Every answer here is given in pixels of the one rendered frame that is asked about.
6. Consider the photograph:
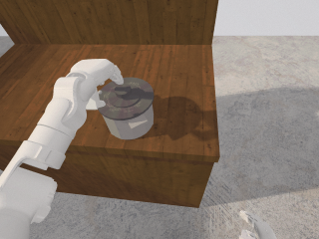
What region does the left robot hand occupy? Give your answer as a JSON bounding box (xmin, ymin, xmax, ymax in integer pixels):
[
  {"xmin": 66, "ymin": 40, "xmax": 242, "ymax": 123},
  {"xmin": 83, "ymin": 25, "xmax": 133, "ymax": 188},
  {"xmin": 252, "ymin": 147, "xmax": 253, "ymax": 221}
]
[{"xmin": 70, "ymin": 59, "xmax": 124, "ymax": 111}]

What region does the left robot upper arm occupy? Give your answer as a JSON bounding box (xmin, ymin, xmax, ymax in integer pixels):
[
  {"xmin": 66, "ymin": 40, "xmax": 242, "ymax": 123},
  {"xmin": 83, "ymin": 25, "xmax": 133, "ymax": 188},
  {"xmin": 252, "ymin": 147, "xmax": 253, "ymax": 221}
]
[{"xmin": 0, "ymin": 166, "xmax": 58, "ymax": 239}]

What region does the right robot hand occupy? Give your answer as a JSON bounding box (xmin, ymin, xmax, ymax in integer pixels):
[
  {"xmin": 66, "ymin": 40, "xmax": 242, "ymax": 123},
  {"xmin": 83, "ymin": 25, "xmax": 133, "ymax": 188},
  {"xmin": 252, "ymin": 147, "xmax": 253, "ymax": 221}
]
[{"xmin": 239, "ymin": 210, "xmax": 277, "ymax": 239}]

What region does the table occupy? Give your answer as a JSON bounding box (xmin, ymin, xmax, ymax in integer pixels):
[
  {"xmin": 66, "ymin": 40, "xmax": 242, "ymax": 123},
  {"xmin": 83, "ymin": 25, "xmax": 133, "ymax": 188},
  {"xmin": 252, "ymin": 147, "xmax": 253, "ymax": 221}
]
[{"xmin": 0, "ymin": 0, "xmax": 220, "ymax": 208}]

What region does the robot left forearm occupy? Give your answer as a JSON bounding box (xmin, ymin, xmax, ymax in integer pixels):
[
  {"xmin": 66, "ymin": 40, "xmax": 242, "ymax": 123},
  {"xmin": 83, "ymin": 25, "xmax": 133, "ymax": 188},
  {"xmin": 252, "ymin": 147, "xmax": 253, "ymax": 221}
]
[{"xmin": 0, "ymin": 70, "xmax": 97, "ymax": 192}]

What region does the knob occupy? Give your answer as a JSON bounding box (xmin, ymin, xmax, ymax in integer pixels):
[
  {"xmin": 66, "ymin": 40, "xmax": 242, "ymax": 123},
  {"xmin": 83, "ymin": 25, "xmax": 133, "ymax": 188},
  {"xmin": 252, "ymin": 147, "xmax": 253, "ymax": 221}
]
[{"xmin": 115, "ymin": 83, "xmax": 132, "ymax": 99}]

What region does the pot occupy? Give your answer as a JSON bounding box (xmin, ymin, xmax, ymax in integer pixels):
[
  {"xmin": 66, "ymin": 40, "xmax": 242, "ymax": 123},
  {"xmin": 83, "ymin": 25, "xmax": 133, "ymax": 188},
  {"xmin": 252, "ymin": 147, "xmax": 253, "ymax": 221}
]
[{"xmin": 103, "ymin": 105, "xmax": 154, "ymax": 140}]

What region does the lid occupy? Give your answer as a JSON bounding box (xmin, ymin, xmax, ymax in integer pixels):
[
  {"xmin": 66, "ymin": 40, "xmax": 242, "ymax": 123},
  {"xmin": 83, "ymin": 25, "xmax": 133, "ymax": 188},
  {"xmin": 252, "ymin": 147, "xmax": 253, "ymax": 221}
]
[{"xmin": 98, "ymin": 77, "xmax": 155, "ymax": 120}]

